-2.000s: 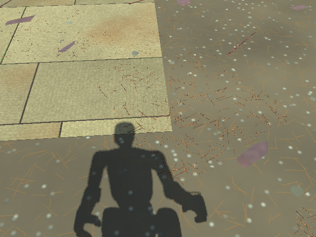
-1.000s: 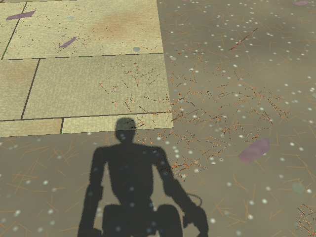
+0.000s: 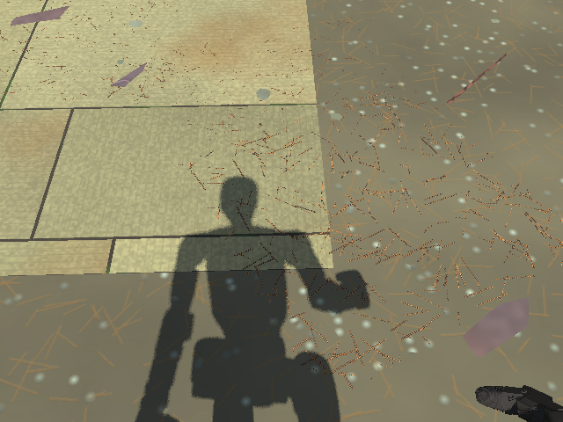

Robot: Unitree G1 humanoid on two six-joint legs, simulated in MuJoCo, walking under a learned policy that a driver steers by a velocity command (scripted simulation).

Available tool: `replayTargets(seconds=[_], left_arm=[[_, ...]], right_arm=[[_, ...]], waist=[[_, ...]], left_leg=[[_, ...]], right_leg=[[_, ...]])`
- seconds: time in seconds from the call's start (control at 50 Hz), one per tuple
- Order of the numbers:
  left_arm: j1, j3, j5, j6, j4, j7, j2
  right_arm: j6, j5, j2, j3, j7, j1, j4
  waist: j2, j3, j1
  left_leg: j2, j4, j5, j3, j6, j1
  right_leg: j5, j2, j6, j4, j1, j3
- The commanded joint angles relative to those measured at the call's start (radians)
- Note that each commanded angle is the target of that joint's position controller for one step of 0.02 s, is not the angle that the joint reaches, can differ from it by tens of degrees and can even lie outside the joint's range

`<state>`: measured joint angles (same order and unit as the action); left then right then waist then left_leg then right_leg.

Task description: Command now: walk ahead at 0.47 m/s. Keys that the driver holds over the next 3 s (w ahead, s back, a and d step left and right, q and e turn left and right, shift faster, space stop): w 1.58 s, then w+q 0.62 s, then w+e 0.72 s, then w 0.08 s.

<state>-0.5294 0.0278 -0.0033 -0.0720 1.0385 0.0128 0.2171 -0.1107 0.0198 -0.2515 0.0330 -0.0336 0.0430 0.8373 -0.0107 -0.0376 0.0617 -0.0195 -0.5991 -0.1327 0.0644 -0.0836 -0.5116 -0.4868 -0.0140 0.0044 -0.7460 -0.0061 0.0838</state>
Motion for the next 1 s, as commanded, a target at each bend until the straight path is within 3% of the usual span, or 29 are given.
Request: replayTargets(seconds=[0.02,0.04,0.06,0.08,0.12,0.14,0.2,0.28,0.34,0.4,0.44,0.46,0.48,0.5,0.52,0.54,0.56,0.58,0.6,0.62,0.64,0.68,0.76,0.84,0.9,0.96,1.0], left_arm=[[0.029,0.017,-0.046,-0.062,-0.103,-0.017,0.113],[0.116,0.020,-0.048,-0.067,-0.125,-0.011,0.135],[0.148,0.029,-0.037,-0.061,-0.129,-0.002,0.133],[0.126,0.034,-0.026,-0.046,-0.125,0.004,0.112],[0.095,0.032,-0.022,-0.019,-0.119,0.009,0.064],[0.114,0.035,-0.018,-0.012,-0.129,0.011,0.066],[0.252,0.044,-0.001,-0.014,-0.186,0.012,0.093],[0.429,0.031,-0.004,-0.030,-0.239,-0.008,0.069],[0.529,0.022,-0.015,-0.034,-0.273,-0.027,0.068],[0.583,0.022,-0.018,-0.040,-0.310,-0.046,0.088],[0.542,0.031,-0.019,-0.045,-0.313,-0.053,0.118],[0.463,0.046,-0.018,-0.047,-0.296,-0.053,0.147],[0.291,0.073,-0.017,-0.047,-0.245,-0.047,0.197],[0.095,0.095,-0.004,-0.044,-0.209,-0.036,0.283],[0.043,0.106,0.000,-0.038,-0.179,-0.045,0.340],[0.058,0.076,-0.004,-0.040,-0.192,-0.045,0.228],[0.151,0.063,-0.005,-0.042,-0.209,-0.040,0.193],[0.234,0.055,-0.001,-0.042,-0.226,-0.039,0.177],[0.282,0.050,0.005,-0.042,-0.231,-0.042,0.154],[0.300,0.044,0.014,-0.045,-0.229,-0.044,0.134],[0.301,0.043,0.013,-0.048,-0.223,-0.047,0.126],[0.281,0.048,0.006,-0.054,-0.204,-0.044,0.143],[0.227,0.056,0.004,-0.043,-0.173,-0.023,0.170],[0.173,0.058,-0.006,-0.035,-0.143,-0.012,0.185],[0.122,0.062,-0.013,-0.024,-0.110,-0.009,0.193],[0.125,0.070,-0.019,-0.009,-0.096,-0.002,0.204],[0.159,0.075,-0.018,0.002,-0.101,0.001,0.219]], right_arm=[[0.012,-0.005,-0.172,0.048,0.007,-0.382,0.080],[0.007,-0.006,-0.137,0.036,0.006,-0.280,0.054],[0.003,-0.018,-0.108,0.027,0.000,-0.219,0.044],[-0.002,-0.030,-0.089,0.020,-0.004,-0.192,0.047],[-0.005,-0.026,-0.076,0.017,-0.006,-0.205,0.067],[-0.008,-0.023,-0.085,0.019,-0.003,-0.223,0.079],[-0.010,-0.024,-0.127,0.027,0.016,-0.284,0.101],[0.003,-0.013,-0.148,0.028,0.035,-0.359,0.112],[0.012,-0.001,-0.164,0.032,0.038,-0.433,0.135],[0.032,0.002,-0.170,0.037,0.040,-0.474,0.152],[0.044,0.001,-0.184,0.044,0.041,-0.463,0.149],[0.050,-0.002,-0.188,0.044,0.041,-0.441,0.142],[0.055,-0.010,-0.164,0.034,0.041,-0.434,0.134],[0.052,-0.031,-0.123,0.015,0.041,-0.448,0.103],[0.028,-0.019,0.022,-0.025,0.028,-0.584,0.106],[0.004,0.008,-0.105,0.003,0.025,-0.510,0.113],[-0.011,0.029,-0.160,0.019,0.023,-0.402,0.077],[-0.015,0.024,-0.152,0.019,0.030,-0.348,0.067],[-0.011,0.007,-0.141,0.024,0.035,-0.324,0.065],[0.002,0.002,-0.123,0.027,0.034,-0.344,0.068],[0.015,0.002,-0.099,0.025,0.034,-0.362,0.073],[0.034,-0.002,-0.076,0.024,0.036,-0.356,0.071],[0.036,-0.015,-0.074,0.027,0.035,-0.212,0.022],[0.026,-0.010,-0.056,0.018,0.022,-0.070,-0.014],[0.021,-0.003,-0.062,0.015,0.010,0.006,-0.044],[0.011,-0.001,-0.087,0.021,-0.006,0.021,-0.066],[0.006,-0.001,-0.120,0.037,-0.009,-0.064,-0.049]], waist=[[0.192,0.230,-0.172],[0.084,0.130,-0.141],[0.033,0.071,-0.103],[0.059,0.053,-0.059],[0.090,0.025,-0.026],[0.089,0.003,-0.021],[0.062,-0.036,-0.041],[0.048,-0.041,-0.094],[0.043,-0.055,-0.132],[0.046,-0.062,-0.134],[0.073,-0.031,-0.097],[0.085,0.021,-0.046],[0.076,0.130,0.032],[-0.037,0.300,0.089],[-0.320,0.436,0.013],[-0.198,0.394,0.050],[-0.151,0.245,0.037],[-0.059,0.171,0.007],[-0.028,0.114,-0.021],[-0.049,0.103,-0.054],[-0.053,0.094,-0.070],[-0.046,0.062,-0.085],[-0.036,0.007,-0.060],[-0.044,-0.025,-0.015],[-0.047,-0.049,0.006],[-0.056,-0.045,-0.015],[-0.079,0.012,-0.071]], left_leg=[[0.385,0.346,-0.302,-0.719,-0.213,0.791],[0.349,0.369,-0.211,-0.563,-0.181,0.599],[0.306,0.397,-0.107,-0.451,-0.159,0.445],[0.261,0.428,-0.061,-0.361,-0.143,0.345],[0.229,0.479,-0.038,-0.279,-0.150,0.250],[0.224,0.499,-0.021,-0.251,-0.158,0.226],[0.229,0.525,0.031,-0.217,-0.171,0.257],[0.193,0.517,0.103,-0.136,-0.129,0.307],[0.217,0.491,0.088,-0.132,-0.123,0.395],[0.270,0.426,0.124,-0.150,-0.109,0.528],[0.286,0.352,0.264,-0.153,-0.090,0.577],[0.265,0.248,0.442,-0.129,-0.072,0.578],[0.209,0.045,0.544,-0.086,-0.045,0.520],[0.143,-0.290,0.297,-0.034,-0.007,0.306],[-0.048,-0.614,-0.377,-0.066,0.048,-0.084],[0.000,-0.721,-0.431,-0.197,0.029,-0.192],[0.050,-0.728,-0.343,-0.175,0.014,-0.250],[0.102,-0.685,-0.252,-0.147,0.017,-0.214],[0.132,-0.624,-0.199,-0.139,0.024,-0.175],[0.158,-0.587,-0.163,-0.146,0.026,-0.112],[0.163,-0.557,-0.148,-0.142,0.032,-0.081],[0.170,-0.497,-0.117,-0.129,0.046,-0.092],[0.172,-0.277,0.079,-0.116,0.076,-0.189],[0.127,-0.050,0.239,-0.069,0.076,-0.128],[0.113,0.026,0.222,-0.072,0.063,-0.146],[0.104,0.074,0.126,-0.078,0.027,-0.140],[0.061,0.092,0.063,-0.038,0.000,0.009]], right_leg=[[0.011,-0.001,0.037,-0.659,-0.746,0.050],[0.111,-0.061,0.049,-0.623,-0.713,0.020],[0.174,-0.096,0.050,-0.566,-0.656,0.000],[0.211,-0.127,0.052,-0.520,-0.584,0.005],[0.219,-0.140,0.047,-0.462,-0.534,-0.009],[0.241,-0.146,0.039,-0.429,-0.552,-0.017],[0.394,-0.161,0.009,-0.269,-0.676,-0.023],[0.600,-0.117,0.003,0.033,-0.642,-0.069],[0.615,-0.091,0.003,0.143,-0.631,-0.082],[0.518,-0.077,0.030,0.211,-0.659,-0.073],[0.432,-0.050,0.057,0.238,-0.577,-0.091],[0.409,-0.016,0.078,0.254,-0.455,-0.120],[0.422,0.002,0.111,0.251,-0.222,-0.132],[0.451,-0.192,0.182,0.218,0.104,0.089],[0.221,-0.394,0.337,0.361,0.426,0.584],[0.145,-0.371,0.295,0.432,0.399,0.630],[0.221,-0.341,0.250,0.443,0.268,0.469],[0.355,-0.306,0.233,0.466,0.122,0.351],[0.445,-0.271,0.226,0.497,0.005,0.264],[0.481,-0.244,0.219,0.527,-0.063,0.207],[0.494,-0.228,0.224,0.557,-0.098,0.175],[0.542,-0.218,0.238,0.596,-0.140,0.114],[0.553,-0.199,0.228,0.638,-0.124,0.035],[0.507,-0.168,0.197,0.650,-0.120,-0.037],[0.497,-0.207,0.194,0.622,-0.030,-0.033],[0.560,-0.254,0.174,0.559,0.069,-0.019],[0.778,-0.247,0.150,0.454,0.087,-0.034]])
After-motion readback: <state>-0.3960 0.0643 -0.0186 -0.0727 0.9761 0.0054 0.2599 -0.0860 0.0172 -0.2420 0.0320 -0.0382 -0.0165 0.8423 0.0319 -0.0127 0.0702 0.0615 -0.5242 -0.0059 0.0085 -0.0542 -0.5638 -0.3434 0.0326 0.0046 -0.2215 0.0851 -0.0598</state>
